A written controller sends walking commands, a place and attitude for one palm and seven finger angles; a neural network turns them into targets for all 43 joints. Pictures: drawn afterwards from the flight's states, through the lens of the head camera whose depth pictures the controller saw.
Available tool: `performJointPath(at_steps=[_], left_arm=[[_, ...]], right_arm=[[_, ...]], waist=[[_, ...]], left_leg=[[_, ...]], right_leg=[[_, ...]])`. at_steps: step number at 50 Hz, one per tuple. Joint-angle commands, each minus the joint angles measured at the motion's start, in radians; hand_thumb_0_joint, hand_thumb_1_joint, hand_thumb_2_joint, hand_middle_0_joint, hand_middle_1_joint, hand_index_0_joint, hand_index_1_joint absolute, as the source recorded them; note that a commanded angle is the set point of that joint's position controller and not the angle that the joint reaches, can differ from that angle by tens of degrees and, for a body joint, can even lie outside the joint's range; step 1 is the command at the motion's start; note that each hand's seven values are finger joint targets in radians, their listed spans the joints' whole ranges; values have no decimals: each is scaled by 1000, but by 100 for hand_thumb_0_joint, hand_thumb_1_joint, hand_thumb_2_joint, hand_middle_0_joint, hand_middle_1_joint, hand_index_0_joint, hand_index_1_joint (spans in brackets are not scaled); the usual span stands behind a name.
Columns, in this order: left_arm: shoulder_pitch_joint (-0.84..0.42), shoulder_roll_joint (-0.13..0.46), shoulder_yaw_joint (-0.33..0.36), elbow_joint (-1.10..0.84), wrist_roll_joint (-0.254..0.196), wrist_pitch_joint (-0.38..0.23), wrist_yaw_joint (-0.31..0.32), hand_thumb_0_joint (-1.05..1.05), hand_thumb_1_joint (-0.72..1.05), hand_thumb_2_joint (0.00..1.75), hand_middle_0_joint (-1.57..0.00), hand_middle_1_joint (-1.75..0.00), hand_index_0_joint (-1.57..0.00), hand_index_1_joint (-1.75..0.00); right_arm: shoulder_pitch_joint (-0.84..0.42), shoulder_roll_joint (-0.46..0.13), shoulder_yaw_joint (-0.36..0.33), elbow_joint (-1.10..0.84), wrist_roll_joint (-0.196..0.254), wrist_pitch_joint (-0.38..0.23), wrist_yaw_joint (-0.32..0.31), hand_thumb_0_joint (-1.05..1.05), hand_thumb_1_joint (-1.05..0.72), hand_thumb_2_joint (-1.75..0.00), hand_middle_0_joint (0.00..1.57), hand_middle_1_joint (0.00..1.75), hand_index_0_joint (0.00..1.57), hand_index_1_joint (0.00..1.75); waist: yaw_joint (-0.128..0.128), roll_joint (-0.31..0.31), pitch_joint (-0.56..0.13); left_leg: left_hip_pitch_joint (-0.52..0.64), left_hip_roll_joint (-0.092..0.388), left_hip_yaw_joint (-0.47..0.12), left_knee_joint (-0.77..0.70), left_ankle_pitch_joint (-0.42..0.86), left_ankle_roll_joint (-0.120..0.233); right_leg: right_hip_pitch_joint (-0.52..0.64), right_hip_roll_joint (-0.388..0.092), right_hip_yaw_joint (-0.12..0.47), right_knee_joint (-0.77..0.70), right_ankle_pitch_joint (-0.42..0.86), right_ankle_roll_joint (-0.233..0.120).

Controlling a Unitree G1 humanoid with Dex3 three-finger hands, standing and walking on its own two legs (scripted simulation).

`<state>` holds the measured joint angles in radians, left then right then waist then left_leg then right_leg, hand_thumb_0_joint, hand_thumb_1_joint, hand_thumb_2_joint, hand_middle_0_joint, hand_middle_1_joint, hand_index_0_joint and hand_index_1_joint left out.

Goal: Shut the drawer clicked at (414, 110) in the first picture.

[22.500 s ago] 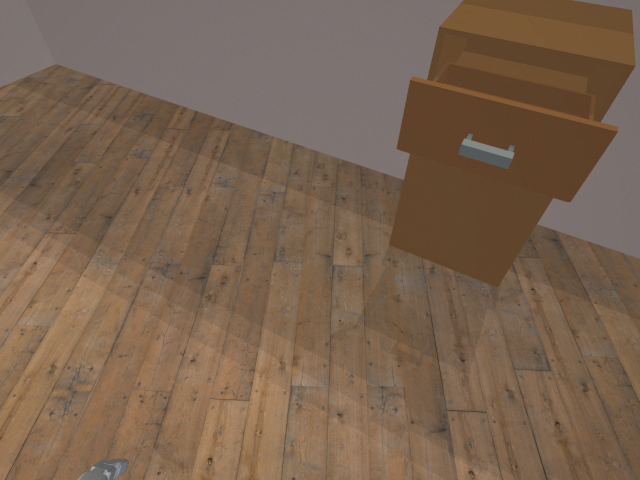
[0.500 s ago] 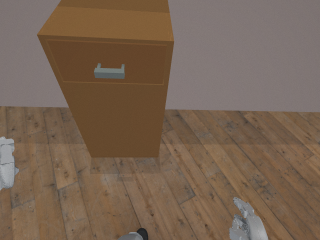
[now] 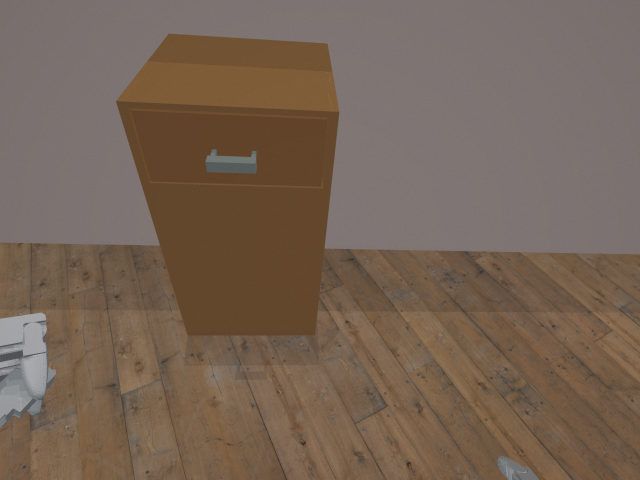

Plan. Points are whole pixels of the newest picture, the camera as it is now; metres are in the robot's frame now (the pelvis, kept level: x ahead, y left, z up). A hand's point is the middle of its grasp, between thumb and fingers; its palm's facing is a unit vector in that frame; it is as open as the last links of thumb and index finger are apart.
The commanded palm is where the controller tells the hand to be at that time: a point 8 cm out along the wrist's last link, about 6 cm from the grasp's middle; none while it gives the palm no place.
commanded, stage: stop stepping back and stand still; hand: left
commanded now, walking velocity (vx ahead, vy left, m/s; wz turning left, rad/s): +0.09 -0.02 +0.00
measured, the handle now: (233, 159) +0.75 +0.25 +0.00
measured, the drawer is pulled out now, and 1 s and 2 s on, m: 0.00 0.00 0.00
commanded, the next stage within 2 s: let the arm hang, fingers relaxed in 1.18 s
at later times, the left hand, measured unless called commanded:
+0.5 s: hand (7, 401) +0.14 +0.28 +0.15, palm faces +0.44 -0.81 -0.39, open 3.3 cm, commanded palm +0.09 +0.31 +0.18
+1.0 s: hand (33, 357) +0.18 +0.28 +0.15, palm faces +0.38 -0.80 -0.46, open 3.3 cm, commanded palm +0.12 +0.32 +0.18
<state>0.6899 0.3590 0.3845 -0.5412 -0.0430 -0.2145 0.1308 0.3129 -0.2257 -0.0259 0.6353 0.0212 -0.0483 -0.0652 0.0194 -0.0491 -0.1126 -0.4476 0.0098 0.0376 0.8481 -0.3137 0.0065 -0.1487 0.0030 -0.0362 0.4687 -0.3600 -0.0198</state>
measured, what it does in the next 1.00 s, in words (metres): steps on the spot: left foot, then right foot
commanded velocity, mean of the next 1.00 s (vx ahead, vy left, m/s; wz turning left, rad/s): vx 0.05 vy -0.03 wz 0.00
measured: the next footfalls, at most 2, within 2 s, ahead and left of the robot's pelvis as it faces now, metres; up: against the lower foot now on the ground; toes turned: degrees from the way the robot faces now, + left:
left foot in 0.04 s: +0.03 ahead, +0.14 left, +0.00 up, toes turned +5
right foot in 0.68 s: +0.04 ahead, -0.08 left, +0.00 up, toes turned +0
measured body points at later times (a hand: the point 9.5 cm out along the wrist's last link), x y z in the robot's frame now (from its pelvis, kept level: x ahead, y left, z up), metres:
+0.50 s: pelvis -0.03 +0.03 -0.01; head -0.04 +0.04 +0.44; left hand +0.11 +0.32 +0.17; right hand +0.11 -0.22 -0.09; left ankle -0.01 +0.13 -0.73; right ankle -0.02 -0.08 -0.74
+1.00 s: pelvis +0.00 +0.03 +0.00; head +0.02 +0.04 +0.45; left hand +0.15 +0.32 +0.18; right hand +0.17 -0.20 -0.08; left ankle -0.01 +0.13 -0.74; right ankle +0.00 -0.08 -0.74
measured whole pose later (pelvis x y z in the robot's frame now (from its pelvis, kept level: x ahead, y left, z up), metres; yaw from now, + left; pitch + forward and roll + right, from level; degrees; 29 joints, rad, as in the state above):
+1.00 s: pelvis +0.00 +0.03 +0.00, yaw +2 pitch -1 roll -1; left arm 0.64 0.37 0.35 -0.56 -0.02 -0.20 0.15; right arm 0.21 -0.20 0.00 0.62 0.01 -0.09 -0.06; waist 0.01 -0.01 0.05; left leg -0.21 0.01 0.06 0.47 -0.26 0.02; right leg -0.20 0.01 -0.04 0.45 -0.24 -0.02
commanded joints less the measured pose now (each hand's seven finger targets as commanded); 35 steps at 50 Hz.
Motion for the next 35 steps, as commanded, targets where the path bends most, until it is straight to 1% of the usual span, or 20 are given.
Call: performJointPath(at_steps=[1, 3, 4, 5, 6, 8, 12, 13, 14, 16, 18, 21, 23, 24, 25, 26, 27, 31, 33, 35], left_arm=[[-258, 149, 27, -228, 16, -66, 47, 0, 90, 90, -140, -160, -140, -160], [-293, 184, 38, -357, 25, -81, 58, 0, 90, 90, -140, -160, -140, -160], [-281, 215, 67, -380, 30, -80, 59, 0, 90, 90, -140, -160, -140, -160], [-191, 241, 110, -380, 24, -79, 55, 0, 90, 90, -140, -160, -140, -160], [-158, 207, 84, -396, 16, -73, 44, 0, 90, 90, -140, -160, -140, -160], [-57, 188, 108, -363, -1, -57, 38, 0, 90, 90, -140, -160, -140, -160], [72, 189, 155, -259, -16, -44, 35, 0, 90, 90, -140, -160, -140, -160], [66, 186, 160, -222, -16, -41, 35, 0, 90, 90, -140, -160, -140, -160], [39, 187, 155, -193, -13, -36, 35, 0, 90, 90, -140, -160, -140, -160], [-10, 182, 129, -160, -15, -16, 36, 0, 90, 90, -140, -160, -140, -160], [-80, 177, 114, -157, -8, -36, 33, 0, 90, 90, -140, -160, -140, -160], [-164, 153, 60, -170, 9, -37, 38, 0, 90, 90, -140, -160, -140, -160], [-207, 151, 34, -235, 14, -47, 44, 0, 90, 90, -140, -160, -140, -160], [-230, 154, 31, -289, 11, -57, 45, 0, 90, 90, -140, -160, -140, -160], [-243, 162, 33, -368, 15, -67, 46, 0, 90, 90, -140, -160, -140, -160], [-259, 178, 43, -419, 35, -80, 54, 0, 90, 90, -140, -160, -140, -160], [-243, 203, 71, -406, 37, -83, 54, 0, 90, 90, -140, -160, -140, -160], [-76, 190, 106, -329, 27, -59, 52, 0, 90, 90, -140, -160, -140, -160], [-12, 173, 118, -232, 21, -60, 46, 0, 90, 90, -140, -160, -140, -160], [27, 158, 121, -154, 12, -65, 37, 0, 90, 90, -140, -160, -140, -160]], right_arm=[[-181, -108, -20, -159, -10, -139, -27, 0, -90, -90, 20, 30, 20, 30], [-152, -133, -34, -185, -7, -148, -15, 0, -90, -90, 20, 30, 20, 30], [-132, -117, -34, -187, -6, -155, 0, 0, -90, -90, 20, 30, 20, 30], [-118, -79, -21, -173, -22, -169, 7, 0, -90, -90, 20, 30, 20, 30], [-130, -71, -19, -171, -25, -174, 21, 0, -90, -90, 20, 30, 20, 30], [-166, -93, -26, -183, -16, -169, 37, 0, -90, -90, 20, 30, 20, 30], [-194, -94, -19, -197, -9, -114, 37, 0, -90, -90, 20, 30, 20, 30], [-198, -90, -19, -199, -11, -97, 33, 0, -90, -90, 20, 30, 20, 30], [-205, -89, -25, -204, -13, -80, 27, 0, -90, -90, 20, 30, 20, 30], [-191, -78, -35, -201, -6, -57, 23, 0, -90, -90, 20, 30, 20, 30], [-169, -89, -29, -172, -13, -63, 23, 0, -90, -90, 20, 30, 20, 30], [-202, -67, -5, -169, -15, -71, 3, 0, -90, -90, 20, 30, 20, 30], [-192, -81, -8, -156, -22, -94, -14, 0, -90, -90, 20, 30, 20, 30], [-183, -102, -15, -164, -27, -109, -18, 0, -90, -90, 20, 30, 20, 30], [-190, -128, -25, -180, -29, -120, -20, 0, -90, -90, 20, 30, 20, 30], [-178, -99, -12, -184, -32, -132, -10, 0, -90, -90, 20, 30, 20, 30], [-171, -84, -15, -173, -33, -147, -3, 0, -90, -90, 20, 30, 20, 30], [-162, -78, -12, -157, -19, -163, 17, 0, -90, -90, 20, 30, 20, 30], [-160, -88, -16, -159, -11, -142, 23, 0, -90, -90, 20, 30, 20, 30], [-161, -86, -24, -165, -12, -124, 25, 0, -90, -90, 20, 30, 20, 30]], waist=[[-30, 58, 76], [-20, 265, -31], [-22, 256, -59], [-28, 323, -66], [-37, 282, -34], [-27, 221, 11], [-29, 206, 52], [-30, 164, 76], [-30, 83, 112], [-27, -208, 154], [-50, -146, 122], [-47, -107, 122], [-53, 27, 120], [-50, 144, 124], [-40, 352, 121], [-25, 415, 116], [-20, 313, 116], [-16, 249, 91], [-20, 177, 85], [-36, 62, 88]], left_leg=[[265, 15, 9, -505, 140, 47], [550, 202, -191, -395, 632, 114], [623, 234, -221, -379, 802, 133], [652, 229, -249, -395, 886, 137], [541, 225, -295, -454, 770, 114], [360, 227, -235, -505, 521, 101], [28, 188, -129, -488, -75, 85], [-69, 155, -98, -462, -243, 70], [-143, 89, -56, -348, -342, 48], [-165, -8, 6, 78, -210, 11], [-132, 26, -49, 178, -130, 12], [132, 54, -9, -131, -71, 26], [282, 11, 32, -351, 3, 28], [309, 59, -71, -460, -49, 47], [346, 204, -309, -580, -102, 96], [326, 305, -453, -643, -41, 154], [269, 299, -410, -635, 28, 169], [197, 211, -184, -508, 267, 103], [109, 163, -119, -437, 237, 66], [75, 76, -57, -366, 121, 21]], right_leg=[[-28, -150, 120, 27, 473, -33], [-218, -52, 50, 223, 274, 33], [-301, -23, 27, 259, 76, 39], [-354, -6, 15, 274, -49, 28], [-291, 2, 20, 281, -96, 26], [-175, -2, 5, 210, -78, 27], [74, 11, -39, 22, 22, 15], [121, -7, -2, -4, -21, -2], [93, -51, 117, -79, -153, -42], [-75, -301, 548, -338, -485, -171], [-79, -304, 447, -285, -222, -185], [-236, -232, 211, -214, -159, -131], [-258, -154, 110, -127, -176, -84], [-258, -109, 83, -9, -130, -51], [-327, -38, 32, 175, -98, -4], [-350, -3, 19, 314, -138, 16], [-298, -6, 50, 365, -116, 21], [-109, -17, 2, 124, 7, 33], [36, -12, 6, -37, 165, 28], [49, -86, 142, -104, 299, -11]])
